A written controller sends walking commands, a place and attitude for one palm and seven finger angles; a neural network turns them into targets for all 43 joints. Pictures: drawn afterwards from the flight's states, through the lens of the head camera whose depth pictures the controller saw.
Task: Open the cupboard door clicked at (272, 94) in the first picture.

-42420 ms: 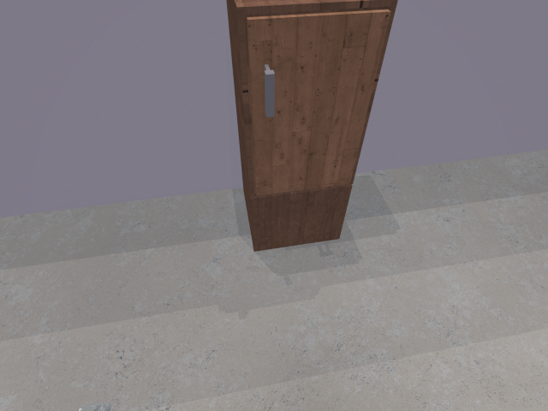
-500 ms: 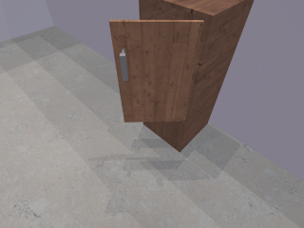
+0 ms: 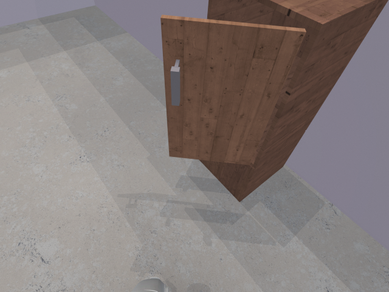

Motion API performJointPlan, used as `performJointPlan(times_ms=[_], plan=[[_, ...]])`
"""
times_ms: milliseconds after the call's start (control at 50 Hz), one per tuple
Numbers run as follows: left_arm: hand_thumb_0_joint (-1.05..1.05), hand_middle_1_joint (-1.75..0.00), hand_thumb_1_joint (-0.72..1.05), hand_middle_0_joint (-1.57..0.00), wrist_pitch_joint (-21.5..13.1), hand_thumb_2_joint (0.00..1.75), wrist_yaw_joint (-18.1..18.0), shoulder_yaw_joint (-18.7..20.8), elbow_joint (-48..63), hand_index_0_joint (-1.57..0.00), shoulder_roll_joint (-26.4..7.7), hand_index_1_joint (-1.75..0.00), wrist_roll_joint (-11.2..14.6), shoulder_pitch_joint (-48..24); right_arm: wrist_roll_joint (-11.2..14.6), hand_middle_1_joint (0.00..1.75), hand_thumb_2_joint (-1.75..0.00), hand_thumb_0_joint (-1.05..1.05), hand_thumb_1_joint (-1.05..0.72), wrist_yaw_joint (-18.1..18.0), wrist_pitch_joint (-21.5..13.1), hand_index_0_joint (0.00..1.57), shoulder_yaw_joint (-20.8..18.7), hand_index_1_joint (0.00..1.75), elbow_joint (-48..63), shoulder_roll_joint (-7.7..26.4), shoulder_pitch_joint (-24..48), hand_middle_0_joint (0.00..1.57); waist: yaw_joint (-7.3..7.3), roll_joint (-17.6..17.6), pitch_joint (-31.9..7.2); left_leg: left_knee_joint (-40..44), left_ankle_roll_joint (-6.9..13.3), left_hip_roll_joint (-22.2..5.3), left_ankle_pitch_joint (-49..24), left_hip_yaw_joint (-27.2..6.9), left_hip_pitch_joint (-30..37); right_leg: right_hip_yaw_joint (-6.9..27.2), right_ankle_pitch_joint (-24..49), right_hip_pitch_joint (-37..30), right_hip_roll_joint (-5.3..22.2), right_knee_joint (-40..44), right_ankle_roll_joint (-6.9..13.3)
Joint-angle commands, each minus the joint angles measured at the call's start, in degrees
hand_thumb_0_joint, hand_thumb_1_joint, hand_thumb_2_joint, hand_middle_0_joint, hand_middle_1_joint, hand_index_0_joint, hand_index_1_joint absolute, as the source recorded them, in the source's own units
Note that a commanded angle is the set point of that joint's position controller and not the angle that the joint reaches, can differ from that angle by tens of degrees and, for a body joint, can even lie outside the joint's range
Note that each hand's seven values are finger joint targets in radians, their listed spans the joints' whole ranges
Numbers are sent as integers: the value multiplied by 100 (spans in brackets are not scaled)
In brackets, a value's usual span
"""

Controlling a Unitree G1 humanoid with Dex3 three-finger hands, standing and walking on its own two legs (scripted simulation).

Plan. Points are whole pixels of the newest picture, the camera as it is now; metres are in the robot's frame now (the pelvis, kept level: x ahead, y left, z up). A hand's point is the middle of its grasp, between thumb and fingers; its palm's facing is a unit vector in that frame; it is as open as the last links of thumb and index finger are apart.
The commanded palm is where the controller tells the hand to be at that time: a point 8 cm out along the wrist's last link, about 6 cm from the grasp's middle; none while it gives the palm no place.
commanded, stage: shuffle to correct the standing spot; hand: left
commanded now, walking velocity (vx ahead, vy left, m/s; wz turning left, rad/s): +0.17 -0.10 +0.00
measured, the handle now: (176, 82) +0.65 +0.12 +0.04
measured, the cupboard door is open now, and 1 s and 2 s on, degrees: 46 46 46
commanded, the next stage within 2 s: come to a stop and stand still in 0.30 s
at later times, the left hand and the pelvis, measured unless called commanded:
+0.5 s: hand (144, 251) +0.23 +0.15 -0.16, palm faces +0.00 -0.97 -0.24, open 7.4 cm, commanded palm none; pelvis +0.14 -0.05 -0.01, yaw -1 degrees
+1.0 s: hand (145, 256) +0.22 +0.14 -0.18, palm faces +0.01 -0.98 -0.21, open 7.4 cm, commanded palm none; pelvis +0.15 -0.05 +0.00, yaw -2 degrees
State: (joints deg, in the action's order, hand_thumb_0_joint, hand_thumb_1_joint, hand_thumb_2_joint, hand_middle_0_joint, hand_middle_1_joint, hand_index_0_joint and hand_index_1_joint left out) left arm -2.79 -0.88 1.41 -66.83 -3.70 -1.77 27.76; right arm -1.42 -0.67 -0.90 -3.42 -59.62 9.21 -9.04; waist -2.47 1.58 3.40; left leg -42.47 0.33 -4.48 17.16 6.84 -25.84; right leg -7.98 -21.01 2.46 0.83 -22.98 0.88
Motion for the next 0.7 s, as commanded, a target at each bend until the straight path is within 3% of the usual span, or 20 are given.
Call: performJointPlan(times_ms=[0, 20, 40, 60, 100, 140, 180, 300, 340, 360, 380, 400, 420, 440, 460, 480, 520, 640, 660, 680], plan=[[0, -30, 90, -20, -10, 90, -44, 136, 168, -20, -727, -30, 52, 259, -33, 30, -90, 0, -90, -64, -228, 20, -31, 30, -153, 319, -1230, 20, 672, -64, -437, 1543, 199, -55, -1195, -32, 2616, 501, 2968, 1183, 758, -1338, 311], [0, -30, 90, -20, 4, 90, -7, 114, 288, -20, -483, -30, 90, 415, -87, 30, -90, 0, -90, -140, -262, 20, -188, 30, -243, 1000, -1849, 20, 836, -1275, -1085, 1749, 814, -1623, -2059, -1957, 3813, 115, 841, 2454, 251, -2770, -9], [0, -30, 90, -20, -15, 90, 8, 111, 494, -20, -573, -30, 30, 201, -31, 30, -90, 0, -90, -155, -191, 20, -231, 30, -278, 1352, -2162, 20, 916, -1552, -1141, 2352, 1371, -2531, -2369, -2878, 3619, 263, -1345, 2894, 24, -4098, -16], [0, -30, 90, -20, 63, 90, -8, 143, 610, -20, -694, -30, 9, -156, -14, 30, -90, 0, -90, -182, -179, 20, -205, 30, -233, 1330, -1906, 20, 852, -1222, -768, 2544, 1432, -2549, -1799, -2926, 2898, 617, -1240, 3099, 221, -4791, 21], [0, -30, 90, -20, 113, 90, 55, 207, 672, -20, -639, -30, -22, -562, -31, 30, -90, 0, -90, -188, -220, 20, -81, 30, -64, 752, -1155, 20, 578, -894, 158, 2788, 1155, -2106, -1431, -2157, 1750, 824, -434, 3294, 599, -4857, -71], [0, -30, 90, -20, 214, 90, 114, 213, 640, -20, -466, -30, -24, -348, -39, 30, -90, 0, -90, -185, -265, 20, -24, 30, 31, 594, -795, 20, 276, -876, 22, 2790, 883, -1687, -1689, -1266, 1265, 716, -37, 2778, 654, -4243, -162], [0, -30, 90, -20, 283, 90, 136, 244, 684, -20, -400, -30, -10, -320, -64, 30, -90, 0, -90, -177, -266, 20, -96, 30, 137, 575, -710, 20, 188, -830, -147, 2811, 781, -1471, -1539, -766, 974, 564, 176, 2350, 642, -3485, -218], [0, -30, 90, -20, 308, 90, 218, 246, 1022, -20, -676, -30, -30, -1019, -105, 30, -90, 0, -90, -114, -92, 20, -216, 30, 214, 983, -634, 20, 299, -1074, 28, 2672, 635, -1307, -351, -732, 860, 49, 493, 1683, 368, -1515, -271], [0, -30, 90, -20, 265, 90, 226, 289, 1005, -20, -910, -30, -27, -876, -105, 30, -90, 0, -90, -95, -34, 20, -240, 30, 196, 1040, -670, 20, 178, -843, -212, 2053, 389, -1115, -232, -622, 884, -127, 836, 986, 176, -648, -238], [0, -30, 90, -20, 224, 90, 203, 332, 939, -20, -1128, -30, -26, -622, -89, 30, -90, 0, -90, -75, -26, 20, -222, 30, 183, 926, -724, 20, 29, -372, -263, 1435, 214, -851, -115, -434, 510, 89, 966, 335, 251, -200, -142], [0, -30, 90, -20, 181, 90, 149, 415, 853, -20, -1621, -30, -52, -293, -42, 30, -90, 0, -90, -50, -27, 20, -133, 30, 249, 618, -781, 20, -155, 802, -494, 204, -45, -325, 644, 206, -326, 1133, 984, -474, 1216, 255, 175], [0, -30, 90, -20, 186, 90, 83, 463, 818, -20, -1989, -30, -12, -83, -10, 30, -90, 0, -90, -55, 17, 20, -17, 30, 477, 353, -506, 20, -267, 1817, -525, -1042, -178, 115, 2088, 239, -993, 2301, 1529, -591, 2141, 703, 722], [0, -30, 90, -20, 137, 90, 26, 410, 835, -20, -1798, -30, 27, -178, 2, 30, -90, 0, -90, -91, 74, 20, -5, 30, 502, 487, -309, 20, -289, 1713, -573, -1541, -133, -69, 1953, -394, -740, 2337, 2427, -63, 2149, 742, 870], [0, -30, 90, -20, 123, 90, -13, 340, 881, -20, -1580, -30, 32, -604, 27, 30, -90, 0, -90, -109, 83, 20, -4, 30, 406, 443, -379, 20, -56, 1289, -412, -1737, -171, -119, 1663, -515, -634, 2052, 3150, 109, 2062, 584, 965], [0, -30, 90, -20, 119, 90, -63, 263, 967, -20, -1381, -30, 32, -1024, 45, 30, -90, 0, -90, -108, 95, 20, 34, 30, 235, 380, -536, 20, 133, 632, -400, -1584, -201, -183, 1358, -566, -287, 1583, 3778, 320, 1900, 394, 992], [0, -30, 90, -20, 104, 90, -82, 239, 1046, -20, -1414, -30, 9, -1282, 61, 30, -90, 0, -90, -89, 108, 20, 73, 30, 110, 293, -685, 20, 243, 478, -423, -1207, -233, -144, 1218, -540, -8, 1163, 4498, 427, 1713, 172, 903], [0, -30, 90, -20, 135, 90, -126, 228, 1098, -20, -1500, -30, -3, -1406, 108, 30, -90, 0, -90, -87, 165, 20, 104, 30, 10, 210, -837, 20, 263, 515, -506, -391, -286, 34, 1017, -371, 373, 914, 5119, 440, 1641, -30, 881], [0, -30, 90, -20, 325, 90, -190, 388, 1124, -20, -1634, -30, 56, -1373, 53, 30, -90, 0, -90, -100, 260, 20, -33, 30, 172, 421, -724, 20, 196, 681, -492, 990, -314, 228, -116, -191, 800, 1052, 5331, 269, 1706, -570, 775], [0, -30, 90, -20, 356, 90, -186, 386, 1158, -20, -1608, -30, 71, -1437, 52, 30, -90, 0, -90, -96, 249, 20, -60, 30, 162, 491, -815, 20, 272, 509, -587, 1450, -255, 103, -1283, -235, 1279, 928, 4814, 534, 1561, -779, 595], [0, -30, 90, -20, 394, 90, -170, 370, 1254, -20, -1485, -30, 104, -1391, 27, 30, -90, 0, -90, -104, 225, 20, -100, 30, 216, 705, -861, 20, 276, -140, -738, 1522, -8, -432, -3319, -649, 1960, 590, 3630, 1135, 1164, -1049, 233]])
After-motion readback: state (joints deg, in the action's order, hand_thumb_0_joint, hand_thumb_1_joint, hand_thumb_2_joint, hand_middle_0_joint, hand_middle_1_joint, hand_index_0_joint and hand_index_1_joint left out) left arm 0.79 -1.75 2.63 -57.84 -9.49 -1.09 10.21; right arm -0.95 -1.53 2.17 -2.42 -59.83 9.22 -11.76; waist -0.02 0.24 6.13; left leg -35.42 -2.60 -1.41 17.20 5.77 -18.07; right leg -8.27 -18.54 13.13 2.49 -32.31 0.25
